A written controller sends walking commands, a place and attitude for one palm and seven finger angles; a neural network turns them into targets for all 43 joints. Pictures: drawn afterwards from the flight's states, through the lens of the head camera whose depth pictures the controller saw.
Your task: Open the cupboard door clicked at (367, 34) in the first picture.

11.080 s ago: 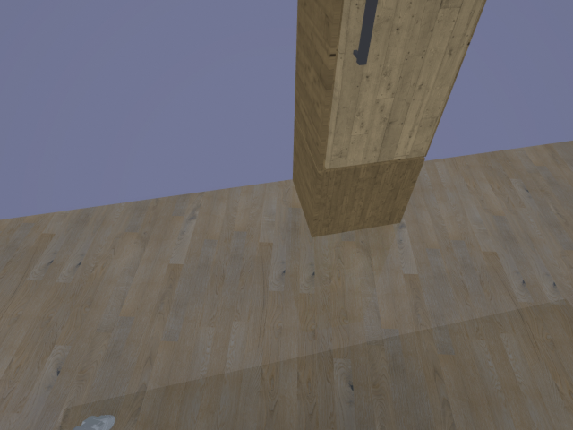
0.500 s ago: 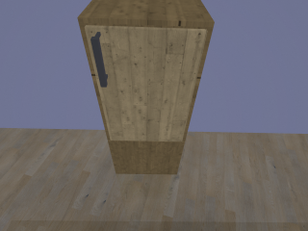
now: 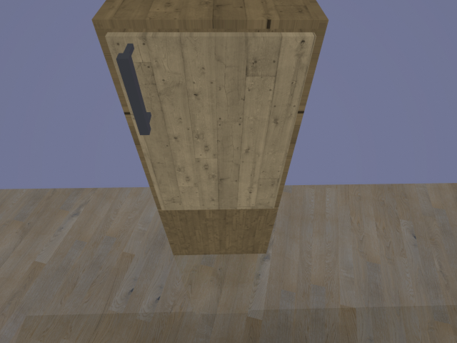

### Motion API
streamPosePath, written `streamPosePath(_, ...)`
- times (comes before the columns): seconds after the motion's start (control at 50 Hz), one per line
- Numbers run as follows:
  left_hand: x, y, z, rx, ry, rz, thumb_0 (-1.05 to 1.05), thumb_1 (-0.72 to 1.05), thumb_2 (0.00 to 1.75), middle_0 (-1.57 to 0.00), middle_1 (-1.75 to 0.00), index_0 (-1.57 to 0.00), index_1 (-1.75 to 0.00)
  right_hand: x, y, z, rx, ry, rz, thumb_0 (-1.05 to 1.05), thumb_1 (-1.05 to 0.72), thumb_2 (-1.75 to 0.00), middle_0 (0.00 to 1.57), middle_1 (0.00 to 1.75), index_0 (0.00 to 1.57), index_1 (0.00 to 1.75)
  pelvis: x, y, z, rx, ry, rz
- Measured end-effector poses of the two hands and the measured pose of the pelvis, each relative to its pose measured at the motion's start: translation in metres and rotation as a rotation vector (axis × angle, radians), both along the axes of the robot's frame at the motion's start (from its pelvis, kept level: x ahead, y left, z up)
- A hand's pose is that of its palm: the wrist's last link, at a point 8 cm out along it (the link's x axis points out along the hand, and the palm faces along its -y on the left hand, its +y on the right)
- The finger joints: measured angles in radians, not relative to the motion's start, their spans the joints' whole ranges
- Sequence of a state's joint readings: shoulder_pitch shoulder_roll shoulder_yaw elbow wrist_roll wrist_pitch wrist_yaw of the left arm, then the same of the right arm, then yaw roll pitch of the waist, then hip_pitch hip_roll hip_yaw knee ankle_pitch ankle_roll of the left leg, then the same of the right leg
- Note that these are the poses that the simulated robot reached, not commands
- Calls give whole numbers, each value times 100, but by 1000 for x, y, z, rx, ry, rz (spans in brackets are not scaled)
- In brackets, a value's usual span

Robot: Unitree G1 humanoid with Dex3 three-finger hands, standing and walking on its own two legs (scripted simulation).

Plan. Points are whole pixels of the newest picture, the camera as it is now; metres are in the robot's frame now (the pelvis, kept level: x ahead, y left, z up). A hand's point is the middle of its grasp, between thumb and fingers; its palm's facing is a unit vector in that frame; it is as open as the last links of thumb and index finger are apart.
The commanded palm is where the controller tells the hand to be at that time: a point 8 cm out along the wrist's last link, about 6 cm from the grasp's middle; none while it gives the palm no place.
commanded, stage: come to a stop and stand still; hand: left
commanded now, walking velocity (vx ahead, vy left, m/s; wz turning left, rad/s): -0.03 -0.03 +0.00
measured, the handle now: (137, 92) +0.54 +0.22 +0.15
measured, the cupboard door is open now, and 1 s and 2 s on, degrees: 0 0 0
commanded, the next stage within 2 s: look again from close up in 0.68 s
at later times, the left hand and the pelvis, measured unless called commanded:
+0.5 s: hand out of the picture -0.05 +0.19 -0.17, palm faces +0.03 -0.98 -0.21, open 7.4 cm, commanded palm none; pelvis -0.07 +0.00 +0.00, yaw +1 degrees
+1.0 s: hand out of the picture -0.08 +0.14 -0.18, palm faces +0.05 -0.99 -0.15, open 7.4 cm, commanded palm none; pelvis -0.07 -0.01 +0.00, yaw +1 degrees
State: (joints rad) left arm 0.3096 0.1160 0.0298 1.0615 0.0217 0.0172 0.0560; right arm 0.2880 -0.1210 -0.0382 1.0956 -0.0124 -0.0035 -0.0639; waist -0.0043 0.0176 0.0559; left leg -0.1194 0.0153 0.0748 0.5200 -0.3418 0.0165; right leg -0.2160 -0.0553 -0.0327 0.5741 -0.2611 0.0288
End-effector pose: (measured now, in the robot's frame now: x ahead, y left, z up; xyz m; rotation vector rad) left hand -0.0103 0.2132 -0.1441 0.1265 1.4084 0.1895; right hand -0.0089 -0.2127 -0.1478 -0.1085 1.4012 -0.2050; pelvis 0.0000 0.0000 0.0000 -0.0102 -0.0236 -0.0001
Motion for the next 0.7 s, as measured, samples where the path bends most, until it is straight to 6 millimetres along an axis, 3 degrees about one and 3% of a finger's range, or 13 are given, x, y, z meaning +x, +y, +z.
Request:
streamPosePath(0.18,14,22,-3,51,-113,-70,1,92,89,-20,-30,-20,-29,17,-28,7,-50,-136,29,1,-92,-90,20,30,20,30,-30,-2,-7,0,0,-2)
streamPosePath(0.32,5,27,-1,31,-189,-82,1,91,89,-19,-30,-20,-29,16,-26,16,-62,-234,97,1,-91,-90,19,30,20,30,-55,3,-7,5,-33,4)
streamPosePath(0.46,-34,23,3,22,-157,-69,1,91,89,-19,-30,-20,-29,-3,-17,14,-17,-230,122,0,-91,-90,20,30,20,30,-71,1,-4,10,-24,16)
streamPosePath(0.6,-86,13,1,9,-45,-22,1,91,89,-19,-30,-20,-29,-39,-22,6,-6,-132,111,0,-91,-90,20,30,20,30,-77,-4,-3,12,-9,26)
streamPosePath(0.7,-108,2,0,-10,22,-2,1,91,89,-19,-30,-20,-29,-66,-23,4,0,-52,92,0,-91,-90,20,30,20,30,-76,-7,-2,14,-5,27)
